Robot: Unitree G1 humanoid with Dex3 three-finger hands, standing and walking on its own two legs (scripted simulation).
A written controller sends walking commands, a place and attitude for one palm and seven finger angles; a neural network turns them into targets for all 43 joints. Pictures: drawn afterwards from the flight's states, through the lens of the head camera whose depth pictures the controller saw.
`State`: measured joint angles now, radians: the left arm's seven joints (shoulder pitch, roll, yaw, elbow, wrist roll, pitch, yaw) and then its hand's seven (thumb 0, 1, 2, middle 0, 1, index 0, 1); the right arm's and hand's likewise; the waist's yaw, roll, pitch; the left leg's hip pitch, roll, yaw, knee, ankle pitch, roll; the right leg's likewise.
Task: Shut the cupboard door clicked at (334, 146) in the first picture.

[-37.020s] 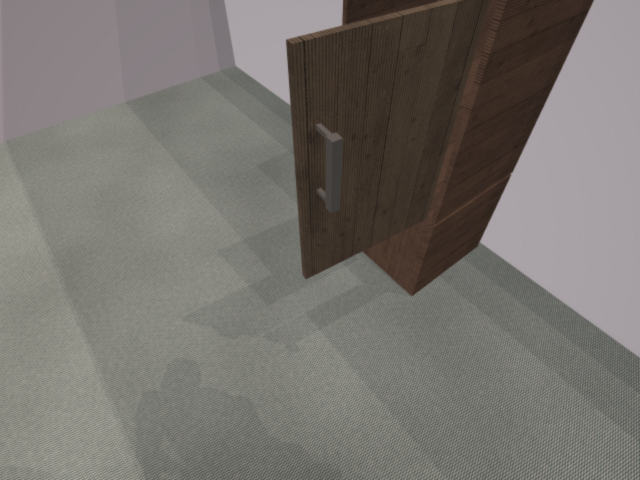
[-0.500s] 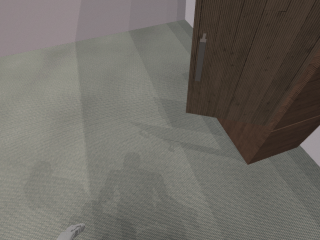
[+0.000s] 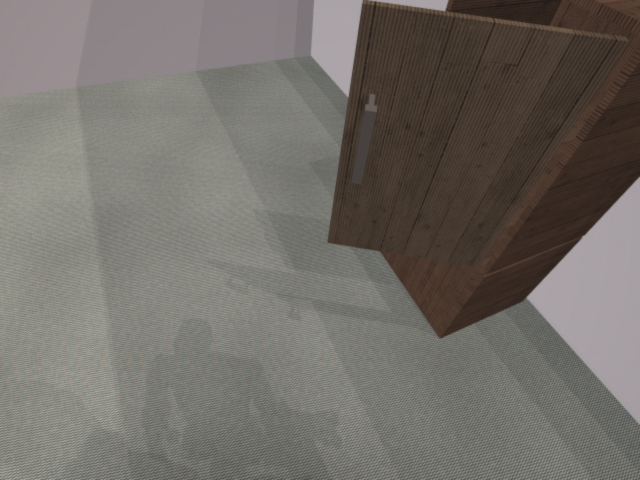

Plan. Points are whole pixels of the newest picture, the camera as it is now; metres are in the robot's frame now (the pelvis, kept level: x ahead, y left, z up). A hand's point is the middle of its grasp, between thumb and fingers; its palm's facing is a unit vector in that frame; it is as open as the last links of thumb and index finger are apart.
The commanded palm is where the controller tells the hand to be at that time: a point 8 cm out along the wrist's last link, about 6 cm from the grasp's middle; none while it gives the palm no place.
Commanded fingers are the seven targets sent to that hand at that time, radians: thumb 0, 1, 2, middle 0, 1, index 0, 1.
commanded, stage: take the last steps up to it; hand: left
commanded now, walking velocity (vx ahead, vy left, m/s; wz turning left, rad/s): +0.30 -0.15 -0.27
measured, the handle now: (364, 140) +0.71 -0.03 +0.02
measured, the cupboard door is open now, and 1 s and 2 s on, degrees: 57 57 57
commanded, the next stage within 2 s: come to a stop and stand still in 0.70 s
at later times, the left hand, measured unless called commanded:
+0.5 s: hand (275, 416) +0.23 +0.08 -0.15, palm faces -0.14 -0.97 -0.20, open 7.4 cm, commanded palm none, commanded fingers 0.00 0.90 0.90 -0.20 -0.30 -0.20 -0.30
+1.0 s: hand (306, 418) +0.24 +0.03 -0.18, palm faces +0.00 -0.99 -0.15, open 7.4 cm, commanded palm none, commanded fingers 0.00 0.90 0.90 -0.20 -0.30 -0.20 -0.30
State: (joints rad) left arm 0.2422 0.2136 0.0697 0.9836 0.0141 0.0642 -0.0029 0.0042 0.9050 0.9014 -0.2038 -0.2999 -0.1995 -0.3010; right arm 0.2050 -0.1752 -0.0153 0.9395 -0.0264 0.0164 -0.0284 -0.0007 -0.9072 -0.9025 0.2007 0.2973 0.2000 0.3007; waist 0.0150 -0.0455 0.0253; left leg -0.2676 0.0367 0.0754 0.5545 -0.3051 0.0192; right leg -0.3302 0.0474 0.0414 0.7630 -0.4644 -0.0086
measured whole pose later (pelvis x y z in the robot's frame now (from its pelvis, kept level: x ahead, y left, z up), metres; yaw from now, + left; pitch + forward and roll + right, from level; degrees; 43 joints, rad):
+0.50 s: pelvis +0.09 -0.09 +0.00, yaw -6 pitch +0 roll -1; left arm 0.11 0.19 0.05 0.98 0.02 -0.03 -0.04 0.00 0.91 0.90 -0.20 -0.30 -0.20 -0.30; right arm 0.42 -0.23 -0.06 1.12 -0.02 0.03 -0.01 0.00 -0.91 -0.90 0.20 0.30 0.20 0.30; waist -0.06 0.05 0.05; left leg -0.29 0.14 0.06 0.97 -0.51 -0.03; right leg -0.30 -0.02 -0.11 0.57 -0.27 -0.03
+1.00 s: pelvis +0.23 -0.13 +0.00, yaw -4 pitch -1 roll -1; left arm 0.26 0.14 0.02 1.09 0.01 0.02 0.02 0.00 0.91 0.90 -0.20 -0.30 -0.20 -0.30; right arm 0.15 -0.15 -0.01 1.02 -0.01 -0.01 -0.05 -0.02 -0.94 -0.90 0.20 0.30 0.20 0.30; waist 0.02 -0.01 0.08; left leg -0.26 0.03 0.12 0.51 -0.23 0.04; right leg -0.27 -0.04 -0.02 0.64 -0.38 0.00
